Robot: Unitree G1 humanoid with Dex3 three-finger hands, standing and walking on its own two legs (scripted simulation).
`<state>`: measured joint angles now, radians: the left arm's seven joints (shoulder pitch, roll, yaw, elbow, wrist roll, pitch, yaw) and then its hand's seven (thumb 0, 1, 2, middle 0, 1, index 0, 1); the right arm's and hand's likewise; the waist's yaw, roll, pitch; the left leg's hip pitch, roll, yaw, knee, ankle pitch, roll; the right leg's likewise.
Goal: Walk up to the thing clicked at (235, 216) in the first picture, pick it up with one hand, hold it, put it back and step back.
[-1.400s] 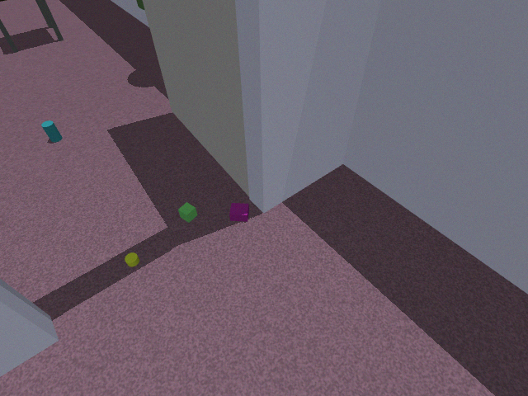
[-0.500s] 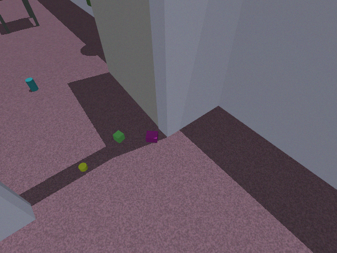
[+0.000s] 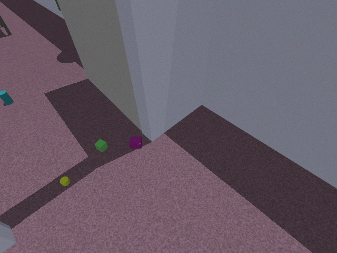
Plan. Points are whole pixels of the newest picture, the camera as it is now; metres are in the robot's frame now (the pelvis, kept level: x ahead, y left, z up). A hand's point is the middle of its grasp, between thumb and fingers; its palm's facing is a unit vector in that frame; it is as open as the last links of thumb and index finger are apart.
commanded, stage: walk up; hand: left
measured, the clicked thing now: (135, 142) +1.00 +0.26 -0.74
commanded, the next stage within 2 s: none
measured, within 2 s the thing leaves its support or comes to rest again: neither
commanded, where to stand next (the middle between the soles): +0.61 +0.02 m, yaw -2 degrees
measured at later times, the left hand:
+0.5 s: hand (78, 236) +0.23 +0.28 -0.17, palm faces -0.05 -0.94 -0.33, open 7.4 cm
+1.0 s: hand (102, 150) +0.49 +0.25 -0.12, palm faces -0.08 -0.90 -0.42, open 7.4 cm
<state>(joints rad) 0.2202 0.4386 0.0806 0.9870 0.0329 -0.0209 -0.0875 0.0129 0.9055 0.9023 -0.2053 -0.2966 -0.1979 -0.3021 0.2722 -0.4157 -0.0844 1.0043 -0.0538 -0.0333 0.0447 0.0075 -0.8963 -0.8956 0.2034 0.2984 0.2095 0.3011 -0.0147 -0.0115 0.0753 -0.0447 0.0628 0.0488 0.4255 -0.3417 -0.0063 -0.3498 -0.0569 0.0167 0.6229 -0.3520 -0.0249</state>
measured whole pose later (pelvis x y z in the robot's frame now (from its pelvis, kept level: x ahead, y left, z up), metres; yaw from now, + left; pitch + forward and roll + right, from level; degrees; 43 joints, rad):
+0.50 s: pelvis +0.20 +0.01 -0.01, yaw -2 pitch -3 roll +0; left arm 0.35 0.42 0.06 0.89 0.01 -0.06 -0.04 0.01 0.90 0.90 -0.21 -0.30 -0.20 -0.30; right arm 0.22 -0.39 -0.08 0.87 -0.05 -0.05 0.08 0.01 -0.90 -0.90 0.20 0.30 0.21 0.30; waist 0.03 -0.05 0.10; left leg -0.39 0.06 0.07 0.62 -0.17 0.01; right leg -0.11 -0.02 0.03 0.75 -0.48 -0.03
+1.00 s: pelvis +0.39 -0.02 -0.01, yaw -4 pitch -4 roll +1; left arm 0.28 0.39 0.05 0.82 0.01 -0.09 -0.05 0.01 0.90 0.90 -0.21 -0.30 -0.20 -0.30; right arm 0.34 -0.42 -0.05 0.85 -0.01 -0.01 0.05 0.01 -0.90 -0.90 0.20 0.30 0.21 0.30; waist 0.00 0.06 0.09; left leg -0.32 0.02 0.01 1.08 -0.49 0.04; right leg -0.34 -0.03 -0.05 0.66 -0.26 -0.03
